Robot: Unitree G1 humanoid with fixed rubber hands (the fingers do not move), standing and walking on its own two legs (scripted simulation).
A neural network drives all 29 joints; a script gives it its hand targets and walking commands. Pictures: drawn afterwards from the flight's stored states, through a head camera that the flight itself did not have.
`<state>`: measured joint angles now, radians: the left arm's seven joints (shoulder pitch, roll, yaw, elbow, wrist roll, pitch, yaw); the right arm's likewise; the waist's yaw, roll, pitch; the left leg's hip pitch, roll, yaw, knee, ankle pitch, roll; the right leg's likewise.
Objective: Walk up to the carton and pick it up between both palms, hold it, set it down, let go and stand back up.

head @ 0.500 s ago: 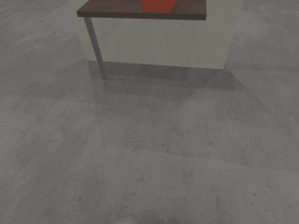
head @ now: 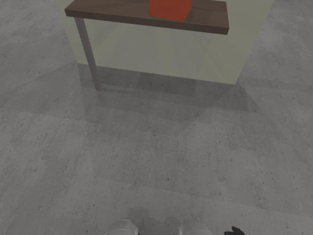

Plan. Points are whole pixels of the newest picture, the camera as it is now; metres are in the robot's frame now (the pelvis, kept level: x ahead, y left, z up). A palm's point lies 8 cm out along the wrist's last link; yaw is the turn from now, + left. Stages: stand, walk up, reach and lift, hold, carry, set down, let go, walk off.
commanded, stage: walk up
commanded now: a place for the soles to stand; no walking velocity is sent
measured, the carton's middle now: out of the picture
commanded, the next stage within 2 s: none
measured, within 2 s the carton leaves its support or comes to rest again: neither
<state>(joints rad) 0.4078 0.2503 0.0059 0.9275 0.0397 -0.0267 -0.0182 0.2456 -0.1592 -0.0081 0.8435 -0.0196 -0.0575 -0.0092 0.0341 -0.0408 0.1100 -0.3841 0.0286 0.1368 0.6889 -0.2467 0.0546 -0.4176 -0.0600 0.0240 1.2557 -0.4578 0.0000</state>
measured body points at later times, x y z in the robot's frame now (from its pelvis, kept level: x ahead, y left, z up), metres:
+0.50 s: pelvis +0.26 -0.09 +0.01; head +0.28 -0.12 +0.46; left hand +0.35 +0.13 -0.11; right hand +0.23 -0.34 -0.14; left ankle +0.24 +0.07 -0.63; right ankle +0.31 -0.18 -0.71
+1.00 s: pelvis +0.51 -0.04 +0.00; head +0.54 -0.03 +0.45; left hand +0.48 +0.20 -0.14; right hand +0.60 -0.27 -0.13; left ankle +0.59 +0.05 -0.71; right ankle +0.44 -0.17 -0.64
